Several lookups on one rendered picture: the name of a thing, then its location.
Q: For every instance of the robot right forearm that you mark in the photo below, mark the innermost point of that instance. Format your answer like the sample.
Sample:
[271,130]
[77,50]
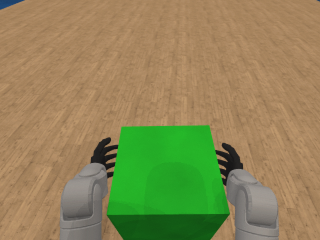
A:
[256,207]

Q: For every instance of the carton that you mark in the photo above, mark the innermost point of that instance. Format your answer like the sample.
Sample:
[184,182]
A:
[167,184]

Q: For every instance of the left robot hand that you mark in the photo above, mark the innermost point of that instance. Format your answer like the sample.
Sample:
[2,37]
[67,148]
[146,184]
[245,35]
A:
[99,155]

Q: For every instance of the robot left forearm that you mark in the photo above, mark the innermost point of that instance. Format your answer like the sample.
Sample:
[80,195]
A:
[81,204]

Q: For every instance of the right robot hand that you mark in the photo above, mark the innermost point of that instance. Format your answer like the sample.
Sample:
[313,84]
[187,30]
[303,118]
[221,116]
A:
[233,161]

